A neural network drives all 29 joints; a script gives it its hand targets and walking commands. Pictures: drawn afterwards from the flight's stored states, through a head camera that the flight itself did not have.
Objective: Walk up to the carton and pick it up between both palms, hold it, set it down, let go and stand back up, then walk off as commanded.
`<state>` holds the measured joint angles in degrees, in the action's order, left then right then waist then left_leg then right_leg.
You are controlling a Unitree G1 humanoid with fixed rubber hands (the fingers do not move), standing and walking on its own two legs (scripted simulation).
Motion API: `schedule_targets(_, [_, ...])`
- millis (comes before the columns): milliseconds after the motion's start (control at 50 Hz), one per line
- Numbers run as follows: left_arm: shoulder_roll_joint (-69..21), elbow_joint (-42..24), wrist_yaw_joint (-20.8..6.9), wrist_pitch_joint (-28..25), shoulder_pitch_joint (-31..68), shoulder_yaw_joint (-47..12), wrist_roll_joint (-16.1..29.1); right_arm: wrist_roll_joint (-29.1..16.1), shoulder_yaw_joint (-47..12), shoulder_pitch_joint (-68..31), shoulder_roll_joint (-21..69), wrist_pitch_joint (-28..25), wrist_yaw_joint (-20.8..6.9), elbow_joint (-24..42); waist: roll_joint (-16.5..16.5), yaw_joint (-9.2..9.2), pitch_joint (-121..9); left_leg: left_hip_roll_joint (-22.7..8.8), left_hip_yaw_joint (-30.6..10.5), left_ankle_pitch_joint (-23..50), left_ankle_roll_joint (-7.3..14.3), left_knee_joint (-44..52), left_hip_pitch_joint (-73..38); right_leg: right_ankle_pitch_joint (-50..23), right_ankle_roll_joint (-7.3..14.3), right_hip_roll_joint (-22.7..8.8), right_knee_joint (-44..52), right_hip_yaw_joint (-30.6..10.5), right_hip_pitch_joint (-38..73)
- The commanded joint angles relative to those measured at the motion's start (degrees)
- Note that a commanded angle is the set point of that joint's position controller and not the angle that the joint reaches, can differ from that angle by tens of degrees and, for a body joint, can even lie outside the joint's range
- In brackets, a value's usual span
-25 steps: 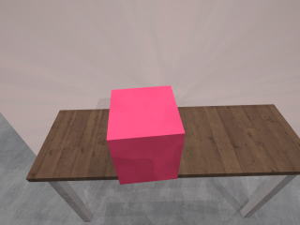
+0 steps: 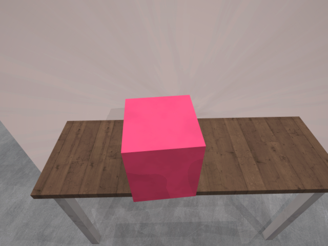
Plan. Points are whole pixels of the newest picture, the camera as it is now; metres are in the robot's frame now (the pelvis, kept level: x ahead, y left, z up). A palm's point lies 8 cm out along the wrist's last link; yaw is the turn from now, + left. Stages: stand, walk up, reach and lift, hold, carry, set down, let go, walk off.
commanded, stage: stand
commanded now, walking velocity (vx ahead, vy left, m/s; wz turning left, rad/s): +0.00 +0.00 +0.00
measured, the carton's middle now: (161, 148) +0.43 +0.05 -0.01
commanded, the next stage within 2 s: walk off in 1.24 s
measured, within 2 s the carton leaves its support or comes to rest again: neither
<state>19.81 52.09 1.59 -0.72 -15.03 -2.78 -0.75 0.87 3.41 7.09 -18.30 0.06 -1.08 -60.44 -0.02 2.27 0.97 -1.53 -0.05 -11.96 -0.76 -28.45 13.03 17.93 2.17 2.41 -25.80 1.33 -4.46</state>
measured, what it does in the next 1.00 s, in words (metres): stands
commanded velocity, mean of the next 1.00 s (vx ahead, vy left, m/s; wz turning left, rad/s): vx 0.00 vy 0.00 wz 0.00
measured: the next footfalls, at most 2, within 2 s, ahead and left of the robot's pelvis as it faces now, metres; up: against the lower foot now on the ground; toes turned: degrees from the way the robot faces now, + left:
none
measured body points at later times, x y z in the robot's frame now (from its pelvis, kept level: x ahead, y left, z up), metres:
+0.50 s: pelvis -0.01 +0.01 +0.00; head -0.02 +0.01 +0.45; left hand +0.05 +0.30 -0.13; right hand +0.10 -0.29 -0.12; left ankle +0.04 +0.13 -0.74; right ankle -0.04 -0.10 -0.74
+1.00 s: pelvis -0.01 +0.01 +0.00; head -0.03 +0.02 +0.45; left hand +0.05 +0.30 -0.13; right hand +0.09 -0.29 -0.12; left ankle +0.04 +0.13 -0.74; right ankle -0.04 -0.10 -0.74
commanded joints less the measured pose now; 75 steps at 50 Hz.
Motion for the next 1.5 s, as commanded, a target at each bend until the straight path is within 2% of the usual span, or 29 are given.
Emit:
schedule_targets(0, [12.7, -0.4, -0.1, -2.7, 3.6, 4.3, -0.4, -0.4, 0.6, -2.9, -12.7, -1.7, 0.9, 4.0, -1.3, -2.30, -1.6, -5.6, -6.4, 13.4, 3.5, 6.5, -7.1, -13.8, 0.1, -9.2, 9.0, -7.0, -5.4])
schedule_targets(600, [12.8, 2.3, -0.2, -2.5, 4.5, 4.2, -0.2, -0.5, 0.5, -3.3, -12.8, -1.8, 1.0, 2.6, -2.0, -2.30, 1.5, -5.8, -7.3, 10.5, 3.5, 8.5, -5.7, -10.2, 0.1, -9.3, 10.4, -7.2, -6.0])
schedule_targets(1400, [13.0, 4.4, -0.3, -2.3, 6.2, 4.2, 0.0, -0.5, 0.4, -3.9, -12.8, -1.8, 1.2, 1.7, -2.5, -2.36, 4.3, -5.9, -7.6, 10.3, 3.4, 9.6, -4.6, -10.0, 0.1, -9.5, 10.9, -7.0, -6.3])
schedule_targets(1420, [14.2, 2.1, 0.2, -0.7, 7.2, 6.8, 0.6, -0.8, 2.8, -1.0, -16.0, -0.7, 1.5, 6.3, -4.7, -3.65, 6.2, -4.8, -5.3, 29.5, 3.7, 2.3, 0.7, -24.3, 0.6, -8.4, 1.2, -5.5, -8.8])
schedule_targets(1440, [14.1, 0.7, 0.3, -0.2, 6.9, 7.1, 0.5, -1.0, 2.6, -0.3, -15.5, -0.3, 1.7, 7.4, -4.7, -3.70, 5.1, -5.2, -4.8, 31.9, 4.5, 1.1, 0.4, -25.6, 0.8, -8.2, -1.9, -5.0, -9.3])
schedule_targets(1480, [13.6, -0.9, 0.3, 0.3, 6.8, 7.3, 0.4, -1.0, 2.8, 0.2, -15.6, 0.2, 1.8, 8.7, -4.6, -3.89, 3.6, -5.8, -5.3, 29.9, 5.8, 1.3, 0.2, -23.3, 1.1, -7.2, -4.7, -4.5, -9.9])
